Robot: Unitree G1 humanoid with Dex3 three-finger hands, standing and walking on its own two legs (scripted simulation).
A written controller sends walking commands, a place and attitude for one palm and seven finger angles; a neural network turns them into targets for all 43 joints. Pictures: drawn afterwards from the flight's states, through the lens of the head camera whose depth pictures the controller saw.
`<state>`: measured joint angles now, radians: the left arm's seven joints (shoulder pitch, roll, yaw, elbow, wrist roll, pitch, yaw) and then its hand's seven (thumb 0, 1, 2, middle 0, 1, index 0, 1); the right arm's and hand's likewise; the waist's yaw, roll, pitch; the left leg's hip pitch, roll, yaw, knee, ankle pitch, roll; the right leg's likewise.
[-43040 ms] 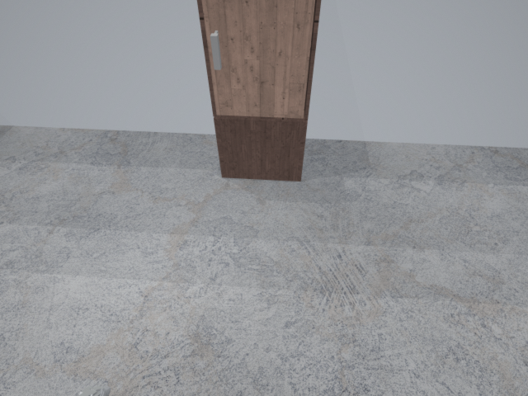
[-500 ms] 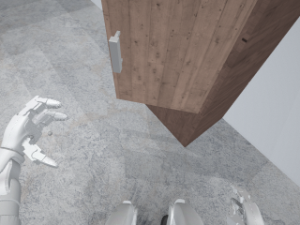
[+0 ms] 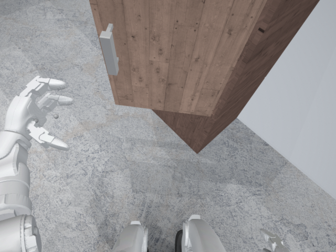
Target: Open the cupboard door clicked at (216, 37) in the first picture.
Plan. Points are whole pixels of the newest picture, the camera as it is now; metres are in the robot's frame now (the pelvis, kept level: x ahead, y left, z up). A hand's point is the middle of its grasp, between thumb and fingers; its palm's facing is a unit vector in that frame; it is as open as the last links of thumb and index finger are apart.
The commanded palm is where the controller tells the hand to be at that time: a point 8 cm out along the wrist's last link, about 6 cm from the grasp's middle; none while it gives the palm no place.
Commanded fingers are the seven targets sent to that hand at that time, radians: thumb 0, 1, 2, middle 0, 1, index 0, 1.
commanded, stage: move the hooked fingers beside the handle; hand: left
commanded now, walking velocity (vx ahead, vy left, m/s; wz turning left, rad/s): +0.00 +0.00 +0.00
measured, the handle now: (111, 50) +0.62 +0.17 +0.05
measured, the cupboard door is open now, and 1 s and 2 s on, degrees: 41 41 41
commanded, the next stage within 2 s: slide the fingers in behind the handle in 1.76 s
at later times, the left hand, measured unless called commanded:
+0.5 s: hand (68, 85) +0.48 +0.25 +0.06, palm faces -0.10 -0.99 -0.01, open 14.0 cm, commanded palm +0.48 +0.29 +0.05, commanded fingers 0.00 -0.50 0.30 -0.30 -1.20 -0.30 -1.20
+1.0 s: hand (84, 59) +0.57 +0.24 +0.06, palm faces -0.09 -1.00 -0.02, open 14.0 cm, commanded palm +0.56 +0.26 +0.05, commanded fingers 0.00 -0.50 0.30 -0.30 -1.20 -0.30 -1.20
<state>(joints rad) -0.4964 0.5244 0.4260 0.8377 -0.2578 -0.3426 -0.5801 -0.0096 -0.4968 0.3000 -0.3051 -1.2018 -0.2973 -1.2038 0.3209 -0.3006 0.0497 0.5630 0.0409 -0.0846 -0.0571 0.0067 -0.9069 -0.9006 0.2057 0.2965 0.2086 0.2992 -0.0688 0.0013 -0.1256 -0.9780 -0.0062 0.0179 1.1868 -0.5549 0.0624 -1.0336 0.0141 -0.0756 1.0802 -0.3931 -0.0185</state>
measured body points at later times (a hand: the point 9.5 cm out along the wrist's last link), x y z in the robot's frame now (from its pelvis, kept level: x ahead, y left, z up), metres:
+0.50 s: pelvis +0.00 +0.00 -0.01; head +0.14 +0.04 +0.41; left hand +0.48 +0.31 +0.06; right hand +0.04 -0.27 -0.11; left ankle +0.00 +0.08 -0.65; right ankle +0.07 -0.12 -0.65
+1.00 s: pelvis +0.00 +0.01 -0.03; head +0.19 +0.05 +0.38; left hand +0.57 +0.29 +0.06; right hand -0.03 -0.26 -0.11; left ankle +0.00 +0.08 -0.65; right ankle +0.07 -0.12 -0.65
